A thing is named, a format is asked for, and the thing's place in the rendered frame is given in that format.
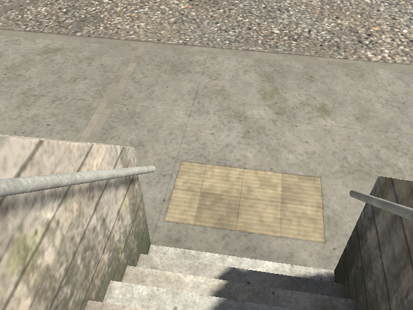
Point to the stairs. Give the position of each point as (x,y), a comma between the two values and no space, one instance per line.
(170,278)

